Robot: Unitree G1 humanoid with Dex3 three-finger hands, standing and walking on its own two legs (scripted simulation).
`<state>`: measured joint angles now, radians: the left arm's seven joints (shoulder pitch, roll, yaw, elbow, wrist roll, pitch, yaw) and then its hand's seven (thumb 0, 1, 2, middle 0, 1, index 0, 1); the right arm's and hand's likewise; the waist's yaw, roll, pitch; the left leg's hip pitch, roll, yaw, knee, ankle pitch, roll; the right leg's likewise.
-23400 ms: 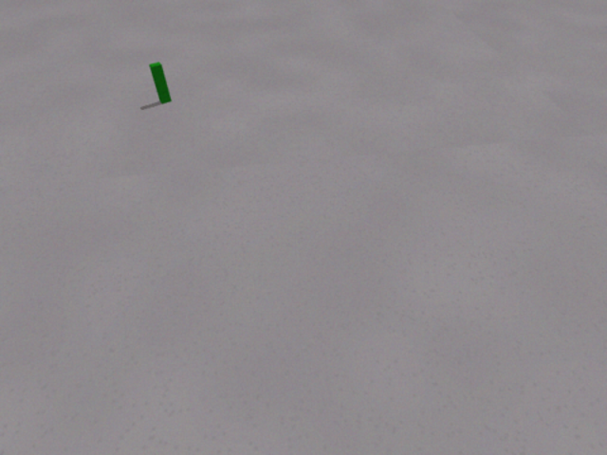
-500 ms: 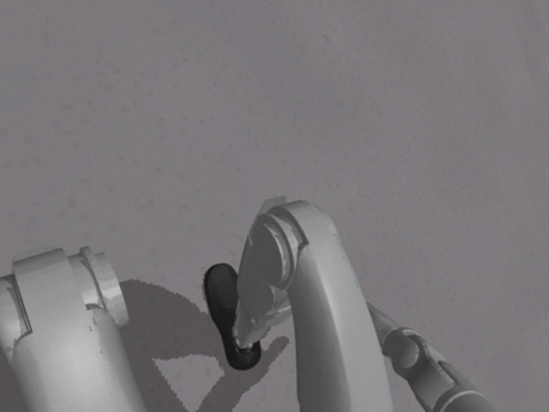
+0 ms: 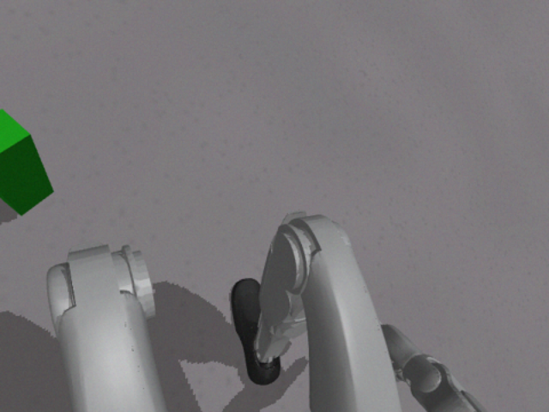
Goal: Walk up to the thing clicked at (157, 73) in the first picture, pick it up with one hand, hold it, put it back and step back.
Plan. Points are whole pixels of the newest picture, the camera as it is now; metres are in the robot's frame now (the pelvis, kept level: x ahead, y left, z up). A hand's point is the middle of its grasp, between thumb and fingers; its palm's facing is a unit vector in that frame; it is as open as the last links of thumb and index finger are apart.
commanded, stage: rise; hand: left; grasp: from the side
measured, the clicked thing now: (13, 172) +0.44 +0.27 -0.19
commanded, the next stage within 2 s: home in 0.16 s
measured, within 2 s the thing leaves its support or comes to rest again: neither
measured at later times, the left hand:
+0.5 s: hand out of the picture +0.36 +0.41 +0.02, palm faces +0.36 -0.81 -0.46, open 17.3 cm
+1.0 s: hand out of the picture +0.28 +0.28 +0.21, palm faces +0.30 -0.87 -0.40, open 17.5 cm
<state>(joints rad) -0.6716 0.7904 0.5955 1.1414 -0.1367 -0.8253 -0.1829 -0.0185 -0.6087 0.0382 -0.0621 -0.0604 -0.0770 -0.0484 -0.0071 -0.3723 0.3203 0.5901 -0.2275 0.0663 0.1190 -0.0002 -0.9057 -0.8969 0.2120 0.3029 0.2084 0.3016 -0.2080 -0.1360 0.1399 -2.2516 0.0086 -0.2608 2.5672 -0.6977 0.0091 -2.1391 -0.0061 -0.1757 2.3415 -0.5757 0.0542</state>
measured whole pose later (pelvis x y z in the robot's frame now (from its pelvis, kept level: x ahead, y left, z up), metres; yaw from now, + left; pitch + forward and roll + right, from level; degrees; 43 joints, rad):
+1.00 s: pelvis +0.06 -0.01 +0.31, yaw +11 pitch +24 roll -3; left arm 0.05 0.34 0.16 0.39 0.01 0.09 0.13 -0.01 -0.55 0.05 -0.06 -0.06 -0.06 -0.06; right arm 0.15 -0.24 0.00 0.52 0.05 0.02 -0.10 0.01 -0.90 -0.90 0.21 0.30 0.21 0.30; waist -0.05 0.01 -0.17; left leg -1.29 0.05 -0.05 1.48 -0.61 -0.02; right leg -1.28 -0.03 -0.06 1.42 -0.56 0.01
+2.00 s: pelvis +0.11 -0.01 +0.42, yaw +12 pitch +8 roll -2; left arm 0.46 0.21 -0.02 -0.01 -0.02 0.26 0.14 -0.01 -0.57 0.04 -0.05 -0.05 -0.05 -0.05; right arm 0.28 -0.21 0.02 0.51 0.02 -0.11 -0.17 0.01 -0.90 -0.90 0.21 0.30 0.20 0.30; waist -0.03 0.04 -0.10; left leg -0.61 0.05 -0.03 0.95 -0.49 -0.03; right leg -0.60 -0.02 -0.06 0.91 -0.44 0.00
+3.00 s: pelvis +0.10 -0.01 +0.42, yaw +12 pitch +7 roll -2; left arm 0.46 0.20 -0.02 0.01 -0.01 0.26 0.13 -0.01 -0.57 0.04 -0.05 -0.05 -0.05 -0.05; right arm 0.28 -0.20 0.02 0.52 0.01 -0.14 -0.18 0.01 -0.91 -0.90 0.21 0.30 0.20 0.30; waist -0.02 0.03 -0.09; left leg -0.60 0.05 -0.03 0.95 -0.48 -0.02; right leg -0.59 -0.02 -0.06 0.90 -0.43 0.01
